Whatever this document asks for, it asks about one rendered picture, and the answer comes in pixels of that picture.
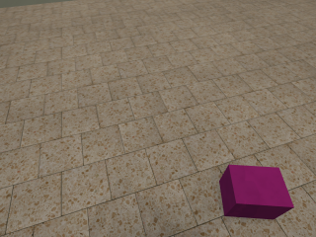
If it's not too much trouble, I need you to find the carton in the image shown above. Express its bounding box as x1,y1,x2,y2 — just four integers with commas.
219,164,294,220

